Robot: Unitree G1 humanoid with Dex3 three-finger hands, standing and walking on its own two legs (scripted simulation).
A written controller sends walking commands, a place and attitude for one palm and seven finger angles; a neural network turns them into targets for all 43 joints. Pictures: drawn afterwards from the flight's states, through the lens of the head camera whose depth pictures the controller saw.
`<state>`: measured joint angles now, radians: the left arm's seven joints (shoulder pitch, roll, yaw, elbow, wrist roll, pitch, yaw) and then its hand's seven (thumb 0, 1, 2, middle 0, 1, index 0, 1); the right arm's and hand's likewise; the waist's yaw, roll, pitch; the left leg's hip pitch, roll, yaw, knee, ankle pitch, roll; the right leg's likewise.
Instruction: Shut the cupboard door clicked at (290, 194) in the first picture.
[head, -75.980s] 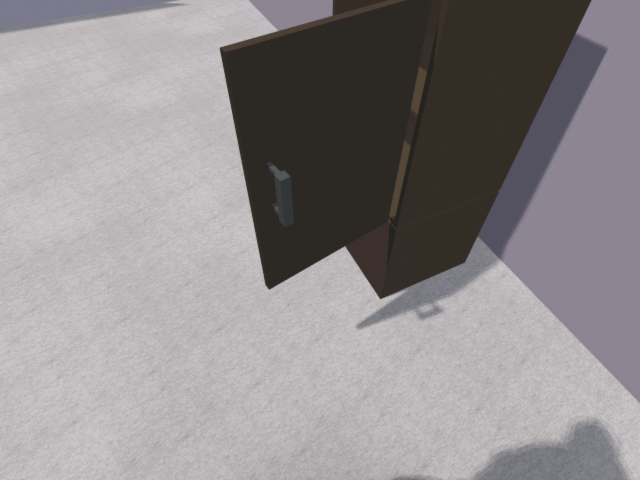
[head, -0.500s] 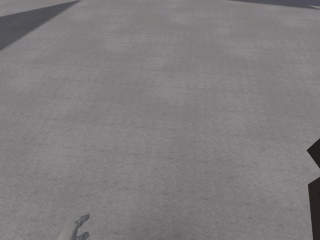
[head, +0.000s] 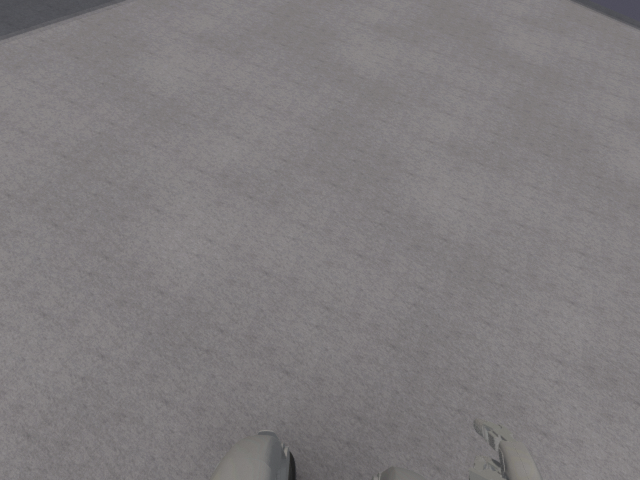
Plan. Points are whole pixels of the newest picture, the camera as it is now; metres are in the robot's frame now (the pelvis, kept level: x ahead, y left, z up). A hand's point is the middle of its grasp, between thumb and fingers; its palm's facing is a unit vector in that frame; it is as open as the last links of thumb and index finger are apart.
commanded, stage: turn to face it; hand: left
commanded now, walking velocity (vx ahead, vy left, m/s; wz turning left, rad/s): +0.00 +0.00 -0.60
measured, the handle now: out of the picture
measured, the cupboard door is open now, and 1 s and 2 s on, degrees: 30 30 30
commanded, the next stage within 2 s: none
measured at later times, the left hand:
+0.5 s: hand (217, 432) +0.18 +0.15 -0.14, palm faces -0.24 -0.95 -0.20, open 7.4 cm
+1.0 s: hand (236, 366) +0.27 +0.15 -0.16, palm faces -0.48 -0.85 -0.20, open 7.4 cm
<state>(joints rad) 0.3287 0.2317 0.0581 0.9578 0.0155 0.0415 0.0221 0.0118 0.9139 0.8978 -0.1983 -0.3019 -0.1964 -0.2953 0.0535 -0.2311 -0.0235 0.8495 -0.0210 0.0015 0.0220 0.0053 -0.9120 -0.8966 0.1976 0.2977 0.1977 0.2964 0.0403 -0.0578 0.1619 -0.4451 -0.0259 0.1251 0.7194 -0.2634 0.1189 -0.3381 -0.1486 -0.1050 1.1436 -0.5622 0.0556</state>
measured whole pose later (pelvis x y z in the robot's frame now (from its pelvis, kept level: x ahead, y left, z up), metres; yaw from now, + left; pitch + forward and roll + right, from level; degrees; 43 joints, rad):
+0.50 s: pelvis +0.05 -0.01 +0.02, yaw -15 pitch +1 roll -1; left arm 0.19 0.20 0.07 0.91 0.03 0.07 -0.02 0.01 0.91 0.90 -0.19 -0.30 -0.19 -0.29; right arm 0.23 -0.22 -0.05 0.98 -0.03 0.02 -0.02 0.00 -0.91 -0.90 0.20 0.30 0.20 0.30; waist -0.02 0.01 0.08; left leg -0.28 0.12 0.32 0.58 -0.31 0.06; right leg -0.29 -0.03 -0.08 0.68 -0.35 0.02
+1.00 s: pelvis +0.09 +0.01 +0.02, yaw -32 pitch +1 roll -2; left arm 0.18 0.27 0.09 0.90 0.02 0.09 -0.02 0.01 0.91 0.90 -0.20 -0.30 -0.20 -0.30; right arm 0.17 -0.17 -0.01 0.86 -0.03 0.00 -0.02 0.01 -0.91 -0.90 0.20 0.30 0.20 0.30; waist 0.01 -0.06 0.09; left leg -0.31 0.08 0.10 0.61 -0.31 0.01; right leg -0.43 0.03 0.05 1.05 -0.53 0.04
